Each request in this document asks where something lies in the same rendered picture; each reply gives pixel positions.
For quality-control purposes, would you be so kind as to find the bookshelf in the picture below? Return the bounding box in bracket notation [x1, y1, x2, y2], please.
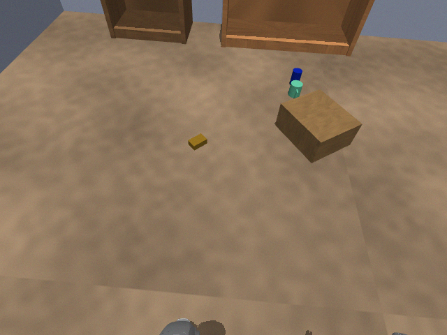
[221, 0, 375, 56]
[101, 0, 193, 44]

